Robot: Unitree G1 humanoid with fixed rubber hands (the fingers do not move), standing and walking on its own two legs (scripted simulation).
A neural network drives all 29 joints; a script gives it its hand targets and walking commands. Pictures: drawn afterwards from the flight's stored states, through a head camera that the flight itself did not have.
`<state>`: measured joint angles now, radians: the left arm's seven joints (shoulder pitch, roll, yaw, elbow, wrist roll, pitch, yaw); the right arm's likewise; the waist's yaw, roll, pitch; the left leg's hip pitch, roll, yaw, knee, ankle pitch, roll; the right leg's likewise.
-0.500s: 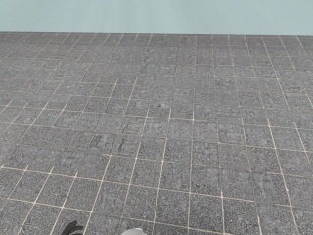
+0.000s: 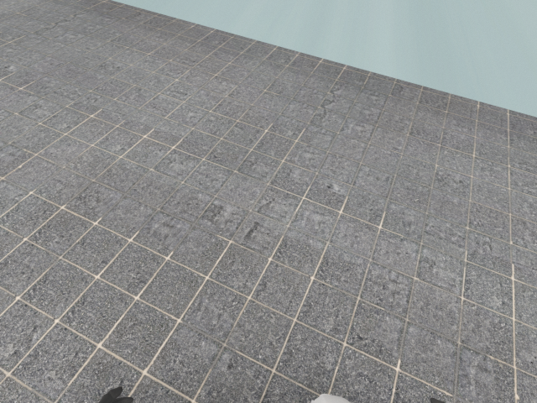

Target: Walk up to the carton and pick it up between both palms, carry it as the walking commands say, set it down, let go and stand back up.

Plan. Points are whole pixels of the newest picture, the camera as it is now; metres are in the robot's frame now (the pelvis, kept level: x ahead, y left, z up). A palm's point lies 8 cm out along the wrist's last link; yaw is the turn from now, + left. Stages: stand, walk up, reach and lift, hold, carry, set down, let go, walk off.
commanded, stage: walk up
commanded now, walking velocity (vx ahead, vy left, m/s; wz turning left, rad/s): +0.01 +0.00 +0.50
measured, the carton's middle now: out of the picture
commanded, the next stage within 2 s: none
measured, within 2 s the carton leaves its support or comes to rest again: neither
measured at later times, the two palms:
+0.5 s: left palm out of the picture -0.04 +0.23 -0.10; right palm out of the picture +0.14 -0.27 -0.13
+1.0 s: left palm out of the picture +0.06 +0.36 -0.10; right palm out of the picture +0.12 -0.19 -0.11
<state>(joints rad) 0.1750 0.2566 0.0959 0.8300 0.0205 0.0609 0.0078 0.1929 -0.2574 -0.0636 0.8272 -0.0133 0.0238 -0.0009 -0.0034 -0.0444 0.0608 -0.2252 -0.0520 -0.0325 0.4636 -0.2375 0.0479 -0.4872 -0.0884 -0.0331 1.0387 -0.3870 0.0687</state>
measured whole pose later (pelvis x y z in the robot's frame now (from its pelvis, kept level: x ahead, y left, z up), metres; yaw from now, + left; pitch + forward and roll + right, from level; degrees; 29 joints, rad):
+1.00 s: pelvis +0.05 +0.06 +0.00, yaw +31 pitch +1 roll +0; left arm 0.10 0.27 0.09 0.82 0.03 -0.02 -0.06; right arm 0.48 -0.22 -0.05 0.96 -0.03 -0.07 0.01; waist -0.07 -0.04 0.03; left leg 0.03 -0.03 -0.04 0.23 -0.29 0.04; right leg -0.62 -0.14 -0.05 0.87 -0.16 0.08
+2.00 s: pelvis +0.43 +0.39 +0.01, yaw +46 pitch +0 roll -1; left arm 0.07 0.24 0.08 0.88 0.03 -0.01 -0.05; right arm 0.49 -0.18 -0.04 1.06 -0.02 -0.09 0.00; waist -0.09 -0.04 0.06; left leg 0.01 0.02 0.07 0.25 -0.26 0.02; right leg -0.60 -0.13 -0.08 0.76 -0.06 0.06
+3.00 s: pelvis +0.73 +0.77 +0.01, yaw +46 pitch +0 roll -1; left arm 0.09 0.23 0.08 0.90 0.02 0.00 -0.06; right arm 0.49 -0.17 -0.04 1.07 -0.02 -0.10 0.00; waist -0.08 -0.04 0.04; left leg -0.03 0.06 0.12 0.27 -0.24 -0.01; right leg -0.60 -0.12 -0.08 0.78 -0.07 0.05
